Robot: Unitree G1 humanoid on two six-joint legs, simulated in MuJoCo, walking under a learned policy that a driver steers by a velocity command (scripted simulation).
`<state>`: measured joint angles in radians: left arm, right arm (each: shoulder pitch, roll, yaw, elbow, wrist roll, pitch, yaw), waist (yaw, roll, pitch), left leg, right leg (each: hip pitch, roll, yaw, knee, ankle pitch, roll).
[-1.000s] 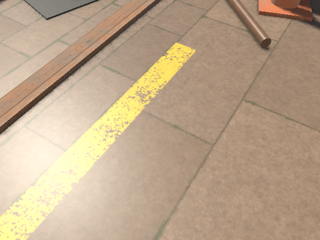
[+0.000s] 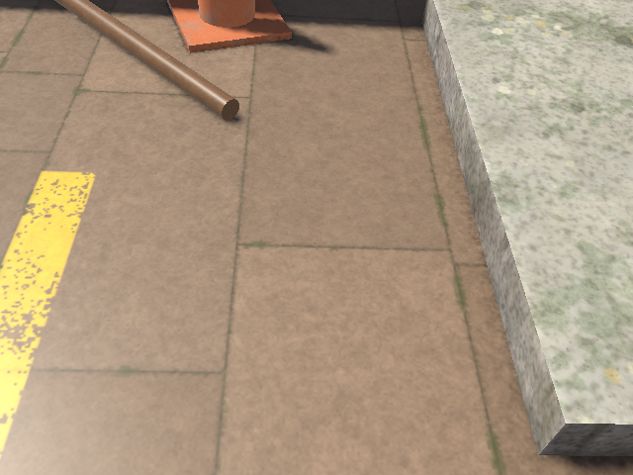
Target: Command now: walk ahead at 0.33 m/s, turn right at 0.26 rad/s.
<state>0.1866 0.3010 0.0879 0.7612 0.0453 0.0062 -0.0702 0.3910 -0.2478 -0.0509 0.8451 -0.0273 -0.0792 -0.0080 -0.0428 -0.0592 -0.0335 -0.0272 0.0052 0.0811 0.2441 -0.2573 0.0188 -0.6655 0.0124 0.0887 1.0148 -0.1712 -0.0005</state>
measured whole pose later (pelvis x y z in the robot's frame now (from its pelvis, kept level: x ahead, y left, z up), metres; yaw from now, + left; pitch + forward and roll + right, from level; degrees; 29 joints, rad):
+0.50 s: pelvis +0.11 -0.03 -0.01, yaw +11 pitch +0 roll -1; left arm 0.19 0.23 0.04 0.81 0.03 -0.02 0.03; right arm 0.24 -0.25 -0.06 0.80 -0.03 0.06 0.03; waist -0.01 0.01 0.05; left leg -0.47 0.04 0.05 0.86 -0.34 0.01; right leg -0.26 -0.05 -0.20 0.45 -0.19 -0.04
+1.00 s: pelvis +0.11 -0.01 -0.01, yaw +28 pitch +2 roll -1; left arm 0.17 0.27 0.05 0.74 0.01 0.05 0.02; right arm 0.23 -0.29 -0.07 0.70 -0.02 0.05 0.01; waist -0.02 0.00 0.05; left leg -0.31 -0.12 -0.14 0.47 -0.17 0.07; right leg -0.40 0.02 0.05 0.80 -0.41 0.03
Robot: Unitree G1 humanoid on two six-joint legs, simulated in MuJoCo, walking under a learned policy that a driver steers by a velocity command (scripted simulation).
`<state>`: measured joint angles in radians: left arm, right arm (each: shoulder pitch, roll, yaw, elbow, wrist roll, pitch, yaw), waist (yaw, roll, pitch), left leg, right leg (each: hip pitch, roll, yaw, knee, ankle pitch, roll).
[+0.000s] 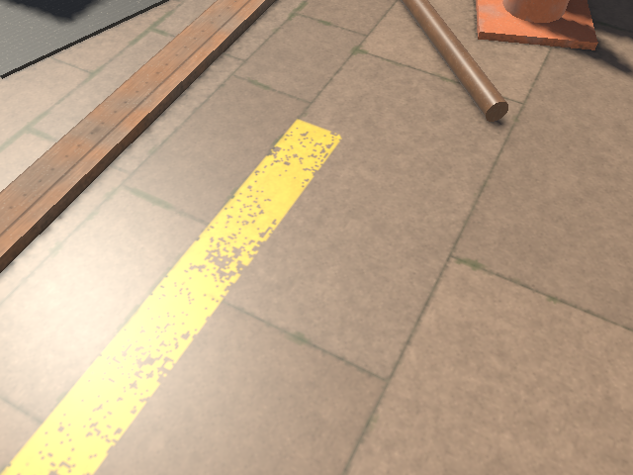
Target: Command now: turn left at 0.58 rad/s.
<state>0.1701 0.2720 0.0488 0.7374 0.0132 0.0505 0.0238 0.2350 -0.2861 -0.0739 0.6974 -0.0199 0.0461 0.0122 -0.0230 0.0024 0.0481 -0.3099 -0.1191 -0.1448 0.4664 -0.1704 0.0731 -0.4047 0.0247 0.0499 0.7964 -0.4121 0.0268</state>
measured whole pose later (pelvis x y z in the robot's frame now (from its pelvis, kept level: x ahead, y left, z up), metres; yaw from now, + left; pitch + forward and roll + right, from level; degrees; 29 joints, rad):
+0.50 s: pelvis +0.00 -0.01 +0.00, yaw +18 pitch +0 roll +0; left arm 0.25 0.29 0.05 0.70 0.03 0.01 0.01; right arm 0.19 -0.29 -0.06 0.69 -0.01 0.08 0.07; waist 0.03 0.00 0.05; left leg -0.30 -0.01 0.03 0.70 -0.45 0.00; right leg -0.17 -0.06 -0.17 0.47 -0.29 -0.01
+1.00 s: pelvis +0.18 +0.09 -0.02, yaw +37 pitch +2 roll +0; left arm 0.05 0.28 0.02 0.65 0.03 -0.03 -0.03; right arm 0.50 -0.31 -0.05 0.84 -0.01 -0.04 0.00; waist -0.09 -0.01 0.03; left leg 0.11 -0.09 -0.25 0.37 -0.47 0.09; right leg -0.52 0.01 -0.01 0.56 -0.15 -0.01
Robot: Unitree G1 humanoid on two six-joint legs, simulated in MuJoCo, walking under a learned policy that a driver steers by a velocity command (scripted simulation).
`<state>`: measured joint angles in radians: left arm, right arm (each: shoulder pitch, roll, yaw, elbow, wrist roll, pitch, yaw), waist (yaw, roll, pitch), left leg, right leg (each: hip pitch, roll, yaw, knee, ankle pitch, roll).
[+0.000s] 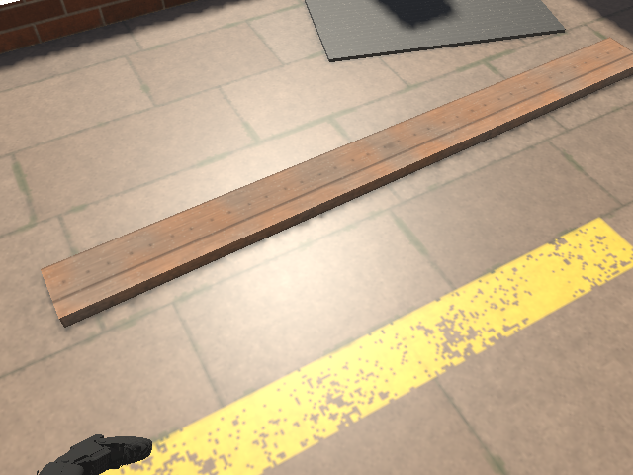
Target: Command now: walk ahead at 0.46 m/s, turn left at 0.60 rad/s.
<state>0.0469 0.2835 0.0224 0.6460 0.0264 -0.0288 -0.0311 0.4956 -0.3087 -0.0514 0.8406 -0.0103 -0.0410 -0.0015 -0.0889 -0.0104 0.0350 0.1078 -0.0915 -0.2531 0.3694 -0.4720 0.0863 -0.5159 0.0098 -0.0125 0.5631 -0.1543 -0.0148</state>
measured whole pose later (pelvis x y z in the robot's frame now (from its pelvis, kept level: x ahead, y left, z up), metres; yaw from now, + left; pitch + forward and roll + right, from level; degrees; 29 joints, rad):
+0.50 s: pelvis +0.28 +0.03 +0.00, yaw +17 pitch +2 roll -1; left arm 0.41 0.26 0.03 0.88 0.02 -0.06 0.01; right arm 0.01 -0.26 -0.02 0.67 -0.05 -0.01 0.08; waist 0.07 0.01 0.07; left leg -0.54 -0.01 0.09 0.60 -0.16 0.13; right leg 0.10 -0.04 -0.29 0.35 -0.45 0.03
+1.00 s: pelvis +0.55 +0.13 +0.01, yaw +25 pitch +1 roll +1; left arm 0.09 0.25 0.02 0.74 0.03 -0.02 -0.04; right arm 0.44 -0.25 -0.03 0.93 -0.02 -0.07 0.00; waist -0.07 -0.04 0.04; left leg 0.12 -0.13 -0.05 0.18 -0.31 0.11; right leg -0.60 -0.07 -0.05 0.64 -0.05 -0.03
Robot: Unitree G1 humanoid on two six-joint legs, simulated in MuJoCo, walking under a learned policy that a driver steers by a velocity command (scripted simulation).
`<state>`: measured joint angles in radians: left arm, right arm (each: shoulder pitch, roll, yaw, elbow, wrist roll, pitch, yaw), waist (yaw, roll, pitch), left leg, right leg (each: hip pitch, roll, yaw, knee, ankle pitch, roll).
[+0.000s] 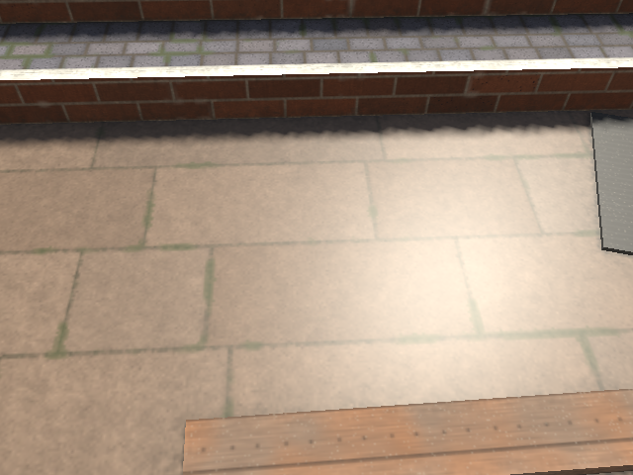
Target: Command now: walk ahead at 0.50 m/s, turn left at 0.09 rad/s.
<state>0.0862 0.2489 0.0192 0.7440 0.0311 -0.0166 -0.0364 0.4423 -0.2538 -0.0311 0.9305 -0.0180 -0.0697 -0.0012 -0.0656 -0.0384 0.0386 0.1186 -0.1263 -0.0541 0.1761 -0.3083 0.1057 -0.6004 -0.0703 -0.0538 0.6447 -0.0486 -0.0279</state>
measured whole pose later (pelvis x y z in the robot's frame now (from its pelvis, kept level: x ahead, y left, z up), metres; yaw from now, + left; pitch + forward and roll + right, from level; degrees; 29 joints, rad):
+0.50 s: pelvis +0.28 -0.03 +0.01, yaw +0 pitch +1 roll -1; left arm 0.48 0.19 0.02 0.99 0.01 -0.08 -0.01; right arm 0.08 -0.22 0.00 0.81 -0.04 -0.02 0.03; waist 0.05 0.04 0.03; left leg -0.72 0.10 0.06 0.85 -0.14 0.02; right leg 0.07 0.07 -0.06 0.16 -0.25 -0.07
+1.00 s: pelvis +0.54 +0.00 +0.05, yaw -1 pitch +1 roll +3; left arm 0.12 0.24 0.05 0.83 0.02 -0.02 -0.03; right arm 0.39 -0.23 -0.06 1.00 -0.02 -0.10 0.01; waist -0.04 -0.05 0.01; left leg 0.00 -0.08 0.11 0.18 -0.19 0.06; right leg -0.58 -0.12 0.01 0.65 0.04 -0.01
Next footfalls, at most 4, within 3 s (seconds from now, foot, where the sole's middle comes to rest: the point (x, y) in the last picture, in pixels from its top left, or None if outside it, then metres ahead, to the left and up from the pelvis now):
0.08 right None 0.22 -0.10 -0.77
0.58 left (265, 443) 0.52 0.09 -0.73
1.20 right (364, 336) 0.78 -0.14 -0.77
1.68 left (337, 217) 1.15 -0.11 -0.77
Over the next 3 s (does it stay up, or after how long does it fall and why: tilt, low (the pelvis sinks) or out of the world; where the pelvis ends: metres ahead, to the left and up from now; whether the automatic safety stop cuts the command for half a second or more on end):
stays up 1.50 -0.29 0.02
